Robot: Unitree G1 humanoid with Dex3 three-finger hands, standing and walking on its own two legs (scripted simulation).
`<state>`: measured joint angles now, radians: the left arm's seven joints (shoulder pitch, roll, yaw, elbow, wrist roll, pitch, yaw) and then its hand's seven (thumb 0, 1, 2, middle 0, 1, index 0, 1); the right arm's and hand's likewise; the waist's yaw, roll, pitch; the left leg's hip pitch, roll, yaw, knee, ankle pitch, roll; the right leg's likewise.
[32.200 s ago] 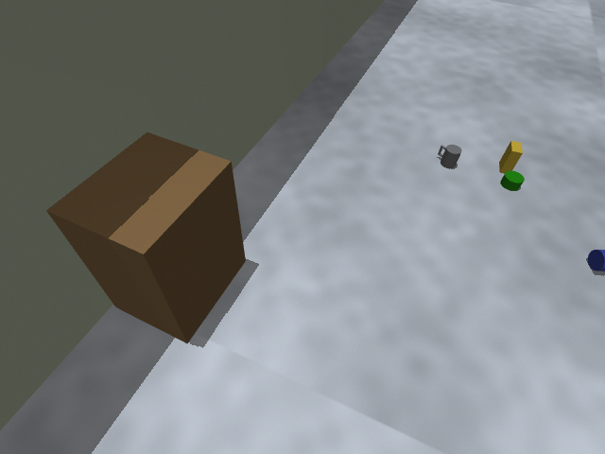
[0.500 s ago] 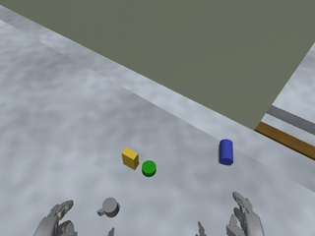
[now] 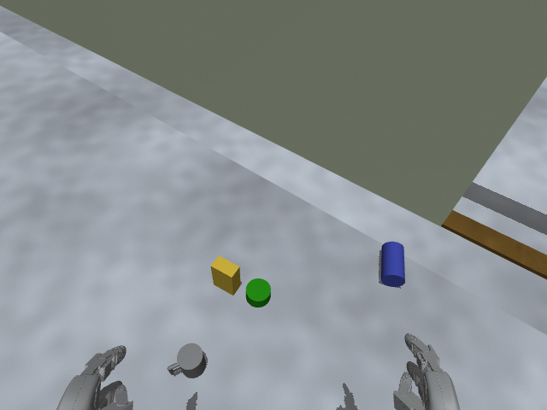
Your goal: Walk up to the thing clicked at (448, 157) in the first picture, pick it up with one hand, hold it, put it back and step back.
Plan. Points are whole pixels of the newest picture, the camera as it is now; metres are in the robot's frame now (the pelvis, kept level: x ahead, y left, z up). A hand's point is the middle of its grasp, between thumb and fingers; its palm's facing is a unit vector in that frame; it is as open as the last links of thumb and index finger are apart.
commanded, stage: home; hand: left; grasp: from above
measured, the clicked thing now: (186, 363) +0.39 +0.23 -0.67
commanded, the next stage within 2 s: stand in 0.22 s
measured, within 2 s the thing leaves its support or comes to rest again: neither
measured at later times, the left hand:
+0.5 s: hand out of the picture +0.14 +0.22 -0.09, palm faces +0.03 -0.95 -0.33, open 7.4 cm
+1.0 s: hand out of the picture +0.01 +0.24 -0.10, palm faces +0.05 -0.94 -0.33, open 7.4 cm
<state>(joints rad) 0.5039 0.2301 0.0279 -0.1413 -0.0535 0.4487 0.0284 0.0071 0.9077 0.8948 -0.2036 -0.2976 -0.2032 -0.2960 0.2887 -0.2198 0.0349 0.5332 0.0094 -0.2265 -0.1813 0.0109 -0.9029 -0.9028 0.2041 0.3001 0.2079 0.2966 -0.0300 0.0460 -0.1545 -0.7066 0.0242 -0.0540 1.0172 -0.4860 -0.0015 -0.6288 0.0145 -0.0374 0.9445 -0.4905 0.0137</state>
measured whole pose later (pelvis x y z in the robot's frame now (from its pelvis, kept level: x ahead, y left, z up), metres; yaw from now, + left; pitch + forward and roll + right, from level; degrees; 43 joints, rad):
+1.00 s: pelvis -0.01 +0.01 +0.06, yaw +1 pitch -4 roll +0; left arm 0.21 0.28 0.04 1.10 0.03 0.01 0.03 0.00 0.91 0.89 -0.21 -0.30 -0.20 -0.30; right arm 0.16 -0.28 -0.03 1.08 -0.03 0.00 -0.01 0.00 -0.91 -0.90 0.20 0.30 0.21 0.30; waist 0.03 0.01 0.07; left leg -0.16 -0.02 -0.02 0.43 -0.20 0.02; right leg -0.11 -0.03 -0.01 0.41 -0.23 0.03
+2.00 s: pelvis +0.00 +0.00 +0.07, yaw +0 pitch -3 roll +0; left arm 0.09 0.31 0.03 1.16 0.01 0.00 0.02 0.00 0.91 0.89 -0.21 -0.30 -0.20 -0.30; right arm 0.10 -0.33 0.00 1.15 -0.02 -0.01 -0.01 0.00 -0.91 -0.90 0.20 0.30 0.21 0.30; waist 0.01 0.01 0.07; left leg -0.12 0.00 -0.02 0.34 -0.17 0.00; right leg -0.06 -0.02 -0.01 0.31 -0.19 0.02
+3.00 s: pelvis -0.02 -0.01 +0.06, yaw +0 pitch -1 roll +0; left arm 0.07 0.38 0.05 1.04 -0.01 0.02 0.01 0.00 0.91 0.89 -0.21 -0.30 -0.21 -0.30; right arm 0.06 -0.37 -0.03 1.04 0.01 0.02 0.02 0.00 -0.91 -0.90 0.20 0.30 0.21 0.30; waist -0.01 -0.01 0.15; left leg -0.24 -0.01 -0.01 0.48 -0.21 0.01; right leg -0.23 -0.02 0.00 0.51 -0.26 0.00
